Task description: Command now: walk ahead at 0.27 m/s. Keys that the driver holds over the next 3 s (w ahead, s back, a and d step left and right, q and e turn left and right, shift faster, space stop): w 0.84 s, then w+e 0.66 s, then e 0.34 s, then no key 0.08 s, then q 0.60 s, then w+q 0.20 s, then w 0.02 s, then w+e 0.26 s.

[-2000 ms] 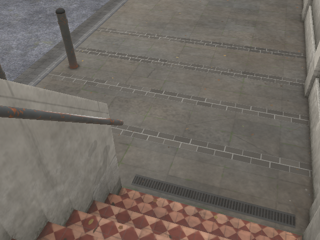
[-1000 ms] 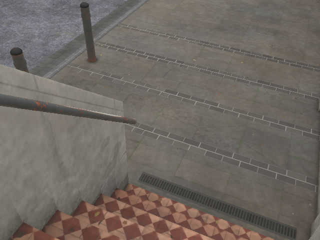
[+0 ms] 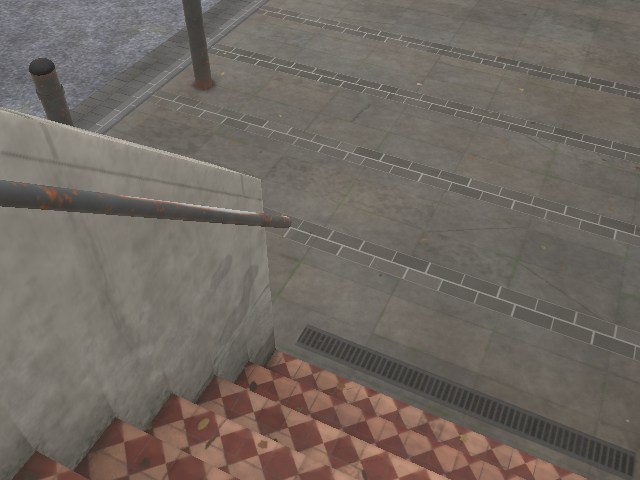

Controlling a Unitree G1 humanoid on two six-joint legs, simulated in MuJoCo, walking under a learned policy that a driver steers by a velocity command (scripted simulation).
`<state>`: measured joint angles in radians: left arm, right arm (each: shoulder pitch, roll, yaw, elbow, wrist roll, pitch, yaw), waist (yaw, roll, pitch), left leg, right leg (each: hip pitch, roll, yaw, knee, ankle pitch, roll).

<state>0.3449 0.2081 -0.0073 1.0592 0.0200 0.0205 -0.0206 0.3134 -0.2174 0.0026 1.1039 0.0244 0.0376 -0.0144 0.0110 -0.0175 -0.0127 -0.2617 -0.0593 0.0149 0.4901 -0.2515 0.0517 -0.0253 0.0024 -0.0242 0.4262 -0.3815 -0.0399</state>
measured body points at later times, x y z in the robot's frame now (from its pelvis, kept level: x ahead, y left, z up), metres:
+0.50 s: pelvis +0.13 +0.04 -0.09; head +0.13 +0.05 +0.35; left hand +0.19 +0.30 -0.24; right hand +0.08 -0.21 -0.24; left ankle +0.04 +0.10 -0.74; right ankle +0.20 -0.07 -0.79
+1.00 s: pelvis +0.35 +0.06 -0.30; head +0.32 +0.05 +0.15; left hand +0.25 +0.28 -0.45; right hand +0.48 -0.17 -0.43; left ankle +0.57 +0.20 -0.96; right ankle +0.21 -0.02 -0.95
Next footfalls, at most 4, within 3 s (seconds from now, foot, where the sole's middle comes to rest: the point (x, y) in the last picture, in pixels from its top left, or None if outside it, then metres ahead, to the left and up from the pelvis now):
0.60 right None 0.25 -0.02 -0.99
1.14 left None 0.59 0.20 -1.20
1.68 right None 0.75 0.00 -1.42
2.50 left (278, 437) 1.08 0.20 -1.63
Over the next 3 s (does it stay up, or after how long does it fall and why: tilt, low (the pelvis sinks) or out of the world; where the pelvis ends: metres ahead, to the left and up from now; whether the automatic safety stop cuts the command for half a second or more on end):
stays up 1.02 0.20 -0.88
